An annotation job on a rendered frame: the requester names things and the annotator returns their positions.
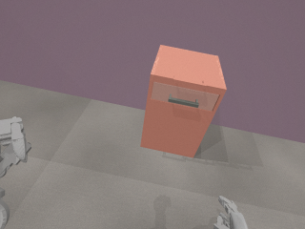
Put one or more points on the drawer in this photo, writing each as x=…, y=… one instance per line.
x=161, y=91

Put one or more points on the left robot forearm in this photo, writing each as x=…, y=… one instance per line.
x=4, y=210

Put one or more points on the cabinet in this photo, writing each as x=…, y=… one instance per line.
x=174, y=128

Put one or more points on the robot right hand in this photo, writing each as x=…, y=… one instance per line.
x=235, y=220

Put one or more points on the handle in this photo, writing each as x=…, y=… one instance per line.
x=189, y=83
x=183, y=102

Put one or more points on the robot left hand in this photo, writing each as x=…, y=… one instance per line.
x=12, y=134

